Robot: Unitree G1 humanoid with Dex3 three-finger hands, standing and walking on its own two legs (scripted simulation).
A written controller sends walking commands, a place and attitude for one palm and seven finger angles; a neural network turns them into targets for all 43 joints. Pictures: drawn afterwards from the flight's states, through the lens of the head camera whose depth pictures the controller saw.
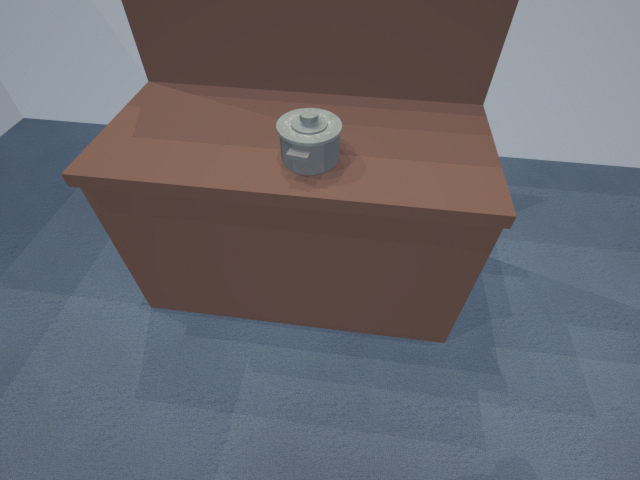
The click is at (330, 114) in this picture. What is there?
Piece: lid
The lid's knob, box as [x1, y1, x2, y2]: [300, 109, 317, 123]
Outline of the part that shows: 300,111 300,120 302,122 312,123 317,120 316,110 303,109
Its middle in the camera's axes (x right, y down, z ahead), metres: -0.03 -0.29 +0.92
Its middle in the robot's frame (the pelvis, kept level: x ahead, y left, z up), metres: +0.88 +0.07 +0.00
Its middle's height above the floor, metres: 0.77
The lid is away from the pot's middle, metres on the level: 0.00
